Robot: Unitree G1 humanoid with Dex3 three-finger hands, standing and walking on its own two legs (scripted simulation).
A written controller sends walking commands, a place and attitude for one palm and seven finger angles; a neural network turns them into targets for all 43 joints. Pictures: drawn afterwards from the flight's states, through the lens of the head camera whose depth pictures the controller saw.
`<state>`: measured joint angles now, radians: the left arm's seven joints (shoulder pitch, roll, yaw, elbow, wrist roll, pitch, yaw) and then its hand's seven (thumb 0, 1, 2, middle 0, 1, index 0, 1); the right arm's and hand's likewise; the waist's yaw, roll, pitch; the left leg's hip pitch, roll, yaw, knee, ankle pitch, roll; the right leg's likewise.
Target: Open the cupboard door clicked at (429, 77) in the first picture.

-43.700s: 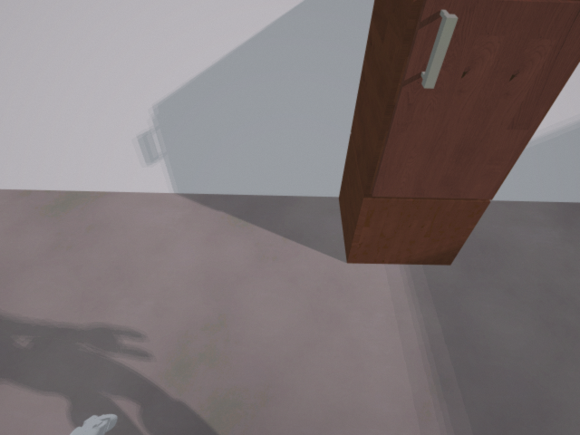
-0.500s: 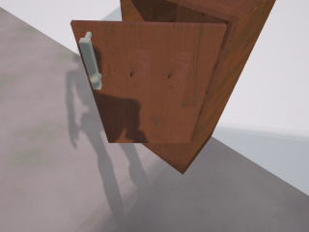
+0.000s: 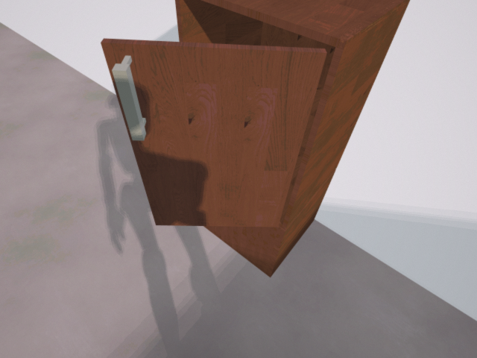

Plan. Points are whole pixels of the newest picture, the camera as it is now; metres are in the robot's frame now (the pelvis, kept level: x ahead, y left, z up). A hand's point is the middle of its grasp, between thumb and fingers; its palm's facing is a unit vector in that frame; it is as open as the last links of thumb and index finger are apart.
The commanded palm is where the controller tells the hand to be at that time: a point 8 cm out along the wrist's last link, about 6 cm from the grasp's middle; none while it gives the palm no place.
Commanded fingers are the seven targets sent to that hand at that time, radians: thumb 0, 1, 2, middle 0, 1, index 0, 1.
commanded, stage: look again from close up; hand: left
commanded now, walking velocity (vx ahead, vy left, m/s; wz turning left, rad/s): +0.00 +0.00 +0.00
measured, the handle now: (133, 99) +0.54 +0.24 +0.15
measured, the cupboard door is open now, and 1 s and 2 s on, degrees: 40 40 40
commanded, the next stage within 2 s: raise the hand with hooked fingers in 0.54 s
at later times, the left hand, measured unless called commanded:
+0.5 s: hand out of the picture -0.01 +0.21 -0.19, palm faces +0.03 -0.99 -0.16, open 7.4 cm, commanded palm none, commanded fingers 0.00 0.90 0.90 -0.20 -0.30 -0.20 -0.30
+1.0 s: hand (102, 327) +0.17 +0.21 -0.01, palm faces -0.01 -1.00 -0.03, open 8.3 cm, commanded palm +0.11 +0.29 -0.02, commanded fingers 0.00 0.46 0.71 -0.23 -0.58 -0.23 -0.58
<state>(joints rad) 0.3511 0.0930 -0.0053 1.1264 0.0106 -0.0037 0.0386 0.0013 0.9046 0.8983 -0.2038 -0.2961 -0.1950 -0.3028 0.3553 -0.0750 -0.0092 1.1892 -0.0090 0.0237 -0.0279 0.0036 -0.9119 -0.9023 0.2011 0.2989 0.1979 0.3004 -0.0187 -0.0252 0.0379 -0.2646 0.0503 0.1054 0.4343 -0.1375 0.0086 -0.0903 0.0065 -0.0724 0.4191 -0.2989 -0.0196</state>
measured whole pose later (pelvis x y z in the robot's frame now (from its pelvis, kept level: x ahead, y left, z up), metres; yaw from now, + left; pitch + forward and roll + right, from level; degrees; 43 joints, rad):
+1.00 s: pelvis -0.05 +0.03 -0.06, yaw +4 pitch +3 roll -1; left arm 0.29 0.23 0.11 0.15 -0.23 -0.38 -0.27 0.00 0.68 0.80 -0.22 -0.44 -0.21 -0.45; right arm 0.19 -0.25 0.01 0.57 0.05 -0.20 -0.02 0.01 -0.91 -0.90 0.21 0.30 0.20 0.30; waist -0.03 0.00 -0.10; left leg -0.69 -0.03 0.05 0.91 -0.28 0.06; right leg -0.56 0.03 -0.05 0.96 -0.46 -0.03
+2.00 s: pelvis +0.01 +0.04 -0.02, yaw +5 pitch +1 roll -2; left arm 0.04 0.46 0.38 0.07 -0.37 0.04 -0.42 -0.01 -0.45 0.32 -0.30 -1.16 -0.29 -1.17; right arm 0.23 -0.26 0.08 0.57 0.09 -0.21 -0.11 0.01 -0.90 -0.90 0.21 0.30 0.20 0.30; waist 0.04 0.05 -0.06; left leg -0.41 -0.05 0.00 0.65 -0.25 0.07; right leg -0.23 0.04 -0.06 0.59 -0.37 -0.02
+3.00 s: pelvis +0.03 +0.02 -0.01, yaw +5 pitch +0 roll -1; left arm -0.21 0.51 0.45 0.30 -0.34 0.12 -0.46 -0.01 -0.50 0.30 -0.31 -1.20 -0.30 -1.20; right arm 0.23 -0.27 0.08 0.59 0.11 -0.19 -0.10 0.01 -0.90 -0.90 0.21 0.30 0.20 0.30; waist 0.03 0.04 -0.05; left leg -0.34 -0.03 0.00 0.57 -0.23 0.04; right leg -0.17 0.06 -0.05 0.52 -0.35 -0.05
